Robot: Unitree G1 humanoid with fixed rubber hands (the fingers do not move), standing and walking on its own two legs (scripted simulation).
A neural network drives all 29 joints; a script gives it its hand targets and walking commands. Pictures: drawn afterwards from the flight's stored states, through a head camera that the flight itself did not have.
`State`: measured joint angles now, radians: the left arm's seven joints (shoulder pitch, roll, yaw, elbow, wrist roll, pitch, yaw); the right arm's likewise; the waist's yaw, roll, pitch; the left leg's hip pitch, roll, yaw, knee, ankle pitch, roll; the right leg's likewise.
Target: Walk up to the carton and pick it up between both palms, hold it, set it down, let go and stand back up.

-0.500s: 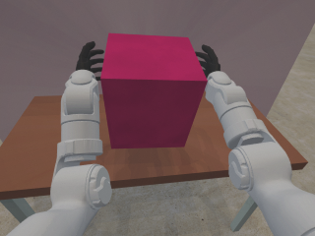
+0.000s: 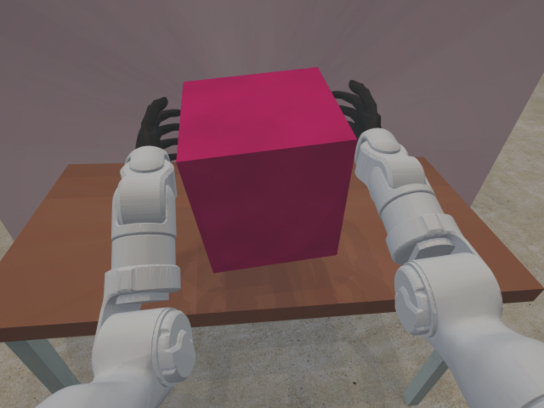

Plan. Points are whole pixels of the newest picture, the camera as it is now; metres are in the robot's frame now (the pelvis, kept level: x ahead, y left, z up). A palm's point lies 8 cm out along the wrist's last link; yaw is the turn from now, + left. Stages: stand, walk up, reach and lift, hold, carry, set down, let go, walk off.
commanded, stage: set down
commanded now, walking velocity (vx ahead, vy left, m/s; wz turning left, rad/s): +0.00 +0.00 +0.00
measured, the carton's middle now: (264, 173) +0.42 +0.01 +0.19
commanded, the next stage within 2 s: none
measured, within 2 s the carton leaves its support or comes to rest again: neither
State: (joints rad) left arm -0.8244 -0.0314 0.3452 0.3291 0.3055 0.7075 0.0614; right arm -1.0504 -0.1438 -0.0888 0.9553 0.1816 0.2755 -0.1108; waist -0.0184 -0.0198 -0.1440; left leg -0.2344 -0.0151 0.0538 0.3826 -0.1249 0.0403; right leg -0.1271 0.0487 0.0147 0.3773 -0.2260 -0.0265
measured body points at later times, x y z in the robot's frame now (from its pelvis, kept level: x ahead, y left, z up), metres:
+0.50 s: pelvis +0.01 +0.00 +0.00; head -0.04 +0.01 +0.45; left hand +0.40 +0.17 +0.24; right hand +0.45 -0.13 +0.24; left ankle +0.05 +0.09 -0.74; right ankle -0.01 -0.10 -0.74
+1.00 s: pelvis +0.01 -0.01 +0.00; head -0.02 +0.00 +0.45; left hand +0.39 +0.18 +0.21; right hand +0.46 -0.12 +0.21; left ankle +0.05 +0.09 -0.74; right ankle -0.01 -0.10 -0.74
